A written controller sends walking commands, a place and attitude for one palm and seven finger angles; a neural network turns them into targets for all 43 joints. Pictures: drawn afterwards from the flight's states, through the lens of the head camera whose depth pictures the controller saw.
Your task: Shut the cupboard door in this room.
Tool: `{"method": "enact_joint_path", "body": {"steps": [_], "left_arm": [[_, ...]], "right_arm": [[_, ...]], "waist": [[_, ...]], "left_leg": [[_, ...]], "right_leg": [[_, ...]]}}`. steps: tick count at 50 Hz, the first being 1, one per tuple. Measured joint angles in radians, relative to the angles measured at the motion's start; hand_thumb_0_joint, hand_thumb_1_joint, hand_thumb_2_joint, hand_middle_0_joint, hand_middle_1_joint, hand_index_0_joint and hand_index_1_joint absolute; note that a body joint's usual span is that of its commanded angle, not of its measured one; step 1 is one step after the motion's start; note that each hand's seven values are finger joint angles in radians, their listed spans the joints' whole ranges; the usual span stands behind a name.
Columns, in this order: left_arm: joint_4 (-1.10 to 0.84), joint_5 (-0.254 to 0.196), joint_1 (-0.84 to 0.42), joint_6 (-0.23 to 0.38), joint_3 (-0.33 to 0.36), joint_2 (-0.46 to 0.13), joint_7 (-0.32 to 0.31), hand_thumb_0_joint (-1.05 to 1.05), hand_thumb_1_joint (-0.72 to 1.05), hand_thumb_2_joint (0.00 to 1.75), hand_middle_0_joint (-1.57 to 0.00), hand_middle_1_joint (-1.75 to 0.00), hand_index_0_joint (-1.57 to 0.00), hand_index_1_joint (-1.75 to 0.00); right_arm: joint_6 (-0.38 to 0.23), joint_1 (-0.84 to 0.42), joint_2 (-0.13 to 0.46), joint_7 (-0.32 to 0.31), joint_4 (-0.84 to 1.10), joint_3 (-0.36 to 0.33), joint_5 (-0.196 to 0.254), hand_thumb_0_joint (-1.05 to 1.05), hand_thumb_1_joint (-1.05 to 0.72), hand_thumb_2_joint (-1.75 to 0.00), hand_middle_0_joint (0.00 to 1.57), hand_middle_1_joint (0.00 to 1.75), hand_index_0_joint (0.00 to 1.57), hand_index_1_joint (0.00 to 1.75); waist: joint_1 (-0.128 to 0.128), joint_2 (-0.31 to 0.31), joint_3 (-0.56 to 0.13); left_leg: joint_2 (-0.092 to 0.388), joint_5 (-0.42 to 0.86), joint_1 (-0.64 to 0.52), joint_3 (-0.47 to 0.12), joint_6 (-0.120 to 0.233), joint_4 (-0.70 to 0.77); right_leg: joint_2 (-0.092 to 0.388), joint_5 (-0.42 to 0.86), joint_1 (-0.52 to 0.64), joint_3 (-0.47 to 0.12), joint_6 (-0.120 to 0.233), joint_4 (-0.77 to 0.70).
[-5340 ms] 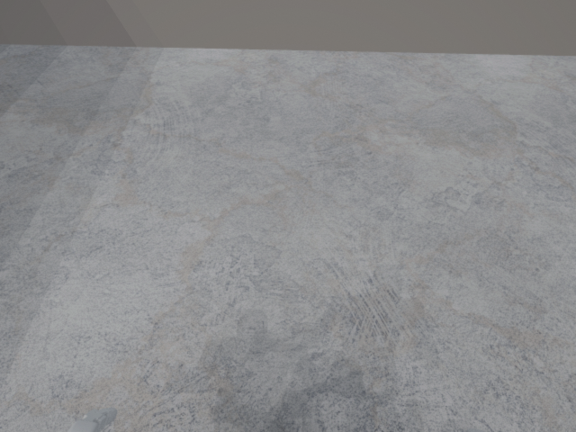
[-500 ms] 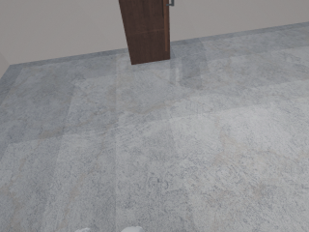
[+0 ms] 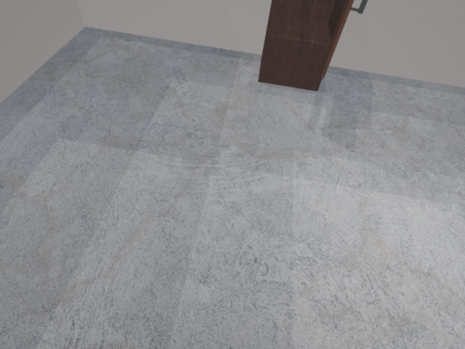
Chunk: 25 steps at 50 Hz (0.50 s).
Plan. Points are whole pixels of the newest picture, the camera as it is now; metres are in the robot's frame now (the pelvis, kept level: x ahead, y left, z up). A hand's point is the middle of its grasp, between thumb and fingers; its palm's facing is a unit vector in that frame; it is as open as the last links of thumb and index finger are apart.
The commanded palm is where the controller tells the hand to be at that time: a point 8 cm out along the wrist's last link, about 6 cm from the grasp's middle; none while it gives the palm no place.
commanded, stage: turn or walk to find it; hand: left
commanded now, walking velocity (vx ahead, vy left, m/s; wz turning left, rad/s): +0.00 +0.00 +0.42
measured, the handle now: out of the picture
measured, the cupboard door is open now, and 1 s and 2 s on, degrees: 79 79 79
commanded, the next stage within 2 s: stand and wait in 0.58 s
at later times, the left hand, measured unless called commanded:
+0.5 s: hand out of the picture +0.07 +0.19 -0.14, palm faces +0.19 -0.95 -0.26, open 7.4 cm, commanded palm none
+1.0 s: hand out of the picture -0.13 +0.13 -0.17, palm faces +0.41 -0.89 -0.21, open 7.4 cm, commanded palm none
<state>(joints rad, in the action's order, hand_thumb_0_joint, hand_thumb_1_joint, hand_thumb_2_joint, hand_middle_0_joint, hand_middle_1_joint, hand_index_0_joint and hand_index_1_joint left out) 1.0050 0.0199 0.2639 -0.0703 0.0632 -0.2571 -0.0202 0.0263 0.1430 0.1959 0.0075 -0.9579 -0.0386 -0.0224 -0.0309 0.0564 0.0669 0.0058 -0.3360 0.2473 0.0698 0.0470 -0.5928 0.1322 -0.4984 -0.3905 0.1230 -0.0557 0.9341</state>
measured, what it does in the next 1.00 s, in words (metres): steps on the spot, turning left: right foot, then left foot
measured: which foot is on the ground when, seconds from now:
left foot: down 0.00-0.52, up 0.54-0.94, down 0.96-1.00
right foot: up 0.00-0.50, down 0.52-1.00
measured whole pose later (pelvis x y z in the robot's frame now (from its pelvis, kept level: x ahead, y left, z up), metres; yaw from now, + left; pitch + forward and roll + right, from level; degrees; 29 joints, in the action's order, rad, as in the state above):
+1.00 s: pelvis -0.06 -0.04 +0.00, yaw +20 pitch -1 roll +0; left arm 1.07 0.01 0.31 -0.02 0.03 -0.18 -0.02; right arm 0.02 0.19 0.20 -0.01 -1.05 -0.04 -0.01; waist -0.04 0.01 0.04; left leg 0.03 -0.32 0.16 0.02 -0.02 -0.49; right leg 0.07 -0.27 -0.26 0.14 0.00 0.55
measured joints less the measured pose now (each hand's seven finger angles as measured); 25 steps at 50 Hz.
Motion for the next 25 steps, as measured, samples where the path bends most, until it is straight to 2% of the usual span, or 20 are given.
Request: {"method": "enact_joint_path", "body": {"steps": [4,8,11,16,21,23,25], "left_arm": [[-0.003,0.0,-0.027,0.006,0.005,-0.008,0.01,0.01,0.91,0.9,-0.2,-0.3,-0.19,-0.29],[-0.021,-0.002,-0.054,0.018,0.003,-0.007,0.01,0.01,0.91,0.9,-0.2,-0.3,-0.19,-0.29],[-0.031,-0.004,-0.074,0.018,0.002,-0.003,0.007,0.01,0.91,0.9,-0.2,-0.3,-0.19,-0.29],[-0.048,-0.006,-0.111,0.013,-0.002,0.013,0.005,0.01,0.91,0.9,-0.2,-0.3,-0.19,-0.29],[-0.073,-0.011,-0.146,0.017,-0.012,0.04,0.003,0.01,0.91,0.9,-0.2,-0.3,-0.19,-0.29],[-0.085,-0.015,-0.151,0.025,-0.018,0.053,0.003,0.01,0.91,0.9,-0.2,-0.3,-0.19,-0.29],[-0.098,-0.017,-0.147,0.039,-0.025,0.061,0.004,0.01,0.9,0.9,-0.2,-0.3,-0.19,-0.29]], "right_arm": [[-0.009,0.009,-0.014,-0.014,0.005,0.013,0.003,0.0,-0.91,-0.89,0.2,0.3,0.2,0.3],[-0.015,0.027,-0.021,-0.017,0.003,0.015,0.007,0.0,-0.91,-0.89,0.21,0.3,0.2,0.3],[-0.014,0.049,-0.025,-0.017,0.002,0.012,0.007,0.0,-0.91,-0.89,0.21,0.3,0.2,0.3],[-0.006,0.092,-0.023,-0.016,-0.008,0.004,0.0,0.0,-0.91,-0.89,0.21,0.3,0.2,0.3],[0.009,0.129,-0.008,-0.015,-0.023,-0.006,-0.007,0.01,-0.91,-0.89,0.21,0.3,0.2,0.3],[0.015,0.141,0.002,-0.013,-0.029,-0.011,-0.007,0.01,-0.91,-0.89,0.21,0.3,0.2,0.3],[0.02,0.154,0.009,-0.011,-0.033,-0.017,-0.003,0.01,-0.91,-0.89,0.21,0.3,0.2,0.3]], "waist": [[0.006,-0.012,-0.009],[0.01,-0.018,-0.012],[0.023,-0.021,-0.015],[0.051,-0.034,-0.019],[0.08,-0.063,-0.017],[0.086,-0.077,-0.02],[0.085,-0.084,-0.027]], "left_leg": [[-0.014,0.066,-0.034,-0.033,0.01,0.103],[-0.034,0.112,-0.056,-0.057,0.02,0.17],[-0.051,0.128,-0.059,-0.074,0.024,0.187],[-0.075,0.143,-0.043,-0.107,0.022,0.183],[-0.087,0.154,-0.008,-0.149,0.003,0.16],[-0.09,0.154,0.012,-0.165,-0.01,0.142],[-0.099,0.145,0.041,-0.179,-0.027,0.106]], "right_leg": [[-0.026,0.093,-0.062,-0.069,-0.019,0.158],[-0.031,0.142,-0.079,-0.101,-0.042,0.184],[-0.035,0.148,-0.071,-0.112,-0.051,0.16],[-0.052,0.113,-0.037,-0.118,-0.049,0.063],[-0.085,0.07,0.019,-0.118,-0.028,-0.094],[-0.1,0.092,0.059,-0.115,-0.018,-0.194],[-0.106,0.176,0.123,-0.108,-0.008,-0.347]]}}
